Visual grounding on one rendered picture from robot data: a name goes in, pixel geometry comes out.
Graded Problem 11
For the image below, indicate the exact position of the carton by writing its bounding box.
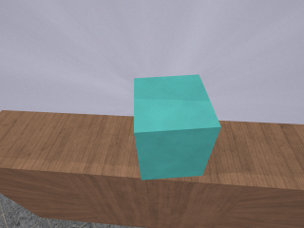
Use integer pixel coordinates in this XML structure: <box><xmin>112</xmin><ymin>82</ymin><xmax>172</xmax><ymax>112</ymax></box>
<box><xmin>134</xmin><ymin>74</ymin><xmax>221</xmax><ymax>181</ymax></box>

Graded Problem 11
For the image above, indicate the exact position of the pedestal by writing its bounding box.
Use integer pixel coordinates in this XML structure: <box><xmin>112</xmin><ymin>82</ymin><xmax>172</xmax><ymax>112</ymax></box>
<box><xmin>0</xmin><ymin>110</ymin><xmax>304</xmax><ymax>228</ymax></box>

